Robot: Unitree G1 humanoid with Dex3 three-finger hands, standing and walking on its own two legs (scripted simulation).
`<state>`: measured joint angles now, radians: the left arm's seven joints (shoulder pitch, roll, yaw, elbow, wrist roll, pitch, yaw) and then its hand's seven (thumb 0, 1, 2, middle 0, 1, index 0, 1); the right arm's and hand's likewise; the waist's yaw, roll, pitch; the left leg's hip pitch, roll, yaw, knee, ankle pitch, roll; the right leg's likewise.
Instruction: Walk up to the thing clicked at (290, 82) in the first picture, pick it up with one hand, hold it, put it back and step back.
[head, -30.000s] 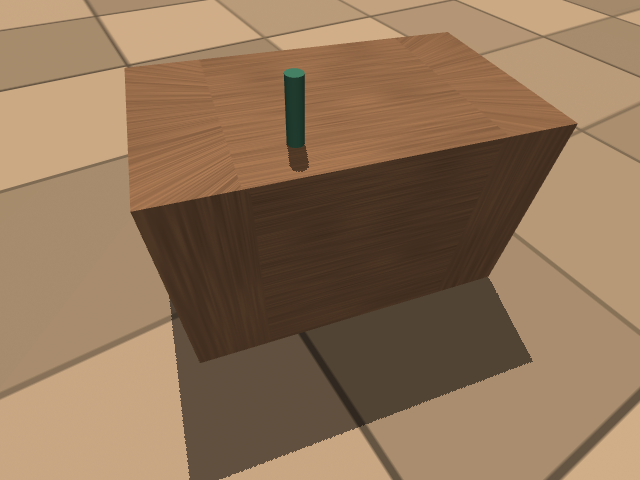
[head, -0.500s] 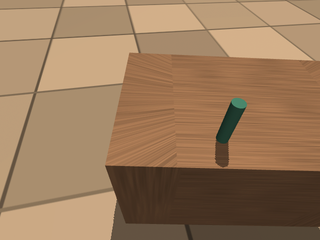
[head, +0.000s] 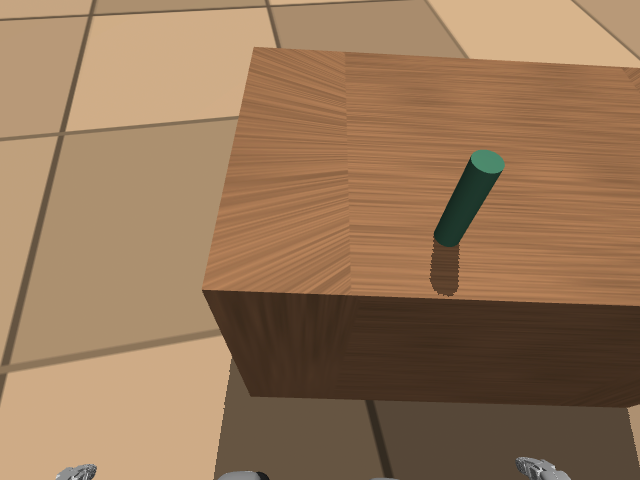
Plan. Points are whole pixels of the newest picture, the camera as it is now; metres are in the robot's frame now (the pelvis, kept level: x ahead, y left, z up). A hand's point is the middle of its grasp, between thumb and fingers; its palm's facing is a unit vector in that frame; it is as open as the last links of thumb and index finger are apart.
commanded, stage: step back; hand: right
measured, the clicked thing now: (464, 203) +0.49 -0.22 +0.02
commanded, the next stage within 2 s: none
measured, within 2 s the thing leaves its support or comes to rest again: neither
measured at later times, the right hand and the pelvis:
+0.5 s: hand out of the picture +0.00 -0.23 -0.15, palm faces -0.15 +0.90 -0.40, open 7.4 cm; pelvis -0.09 +0.03 +0.00, yaw +4 degrees
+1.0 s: hand out of the picture -0.07 -0.24 -0.17, palm faces -0.04 +0.94 -0.34, open 7.4 cm; pelvis -0.17 +0.02 +0.00, yaw -1 degrees
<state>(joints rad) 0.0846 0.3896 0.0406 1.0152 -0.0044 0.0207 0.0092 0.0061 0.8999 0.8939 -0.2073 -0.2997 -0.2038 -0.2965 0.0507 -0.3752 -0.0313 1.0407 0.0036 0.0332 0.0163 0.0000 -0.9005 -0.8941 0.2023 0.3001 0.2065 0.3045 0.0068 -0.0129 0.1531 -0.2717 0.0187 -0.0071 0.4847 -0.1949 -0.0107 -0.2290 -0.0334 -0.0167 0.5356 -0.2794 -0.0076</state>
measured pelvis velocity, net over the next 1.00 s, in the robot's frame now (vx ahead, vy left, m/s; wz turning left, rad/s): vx -0.17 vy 0.02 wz -0.02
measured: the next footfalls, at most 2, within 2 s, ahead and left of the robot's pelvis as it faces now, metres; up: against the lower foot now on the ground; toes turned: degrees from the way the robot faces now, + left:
left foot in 0.36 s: -0.07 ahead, +0.14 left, +0.00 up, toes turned +1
right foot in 0.76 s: -0.10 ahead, -0.08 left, +0.00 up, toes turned +2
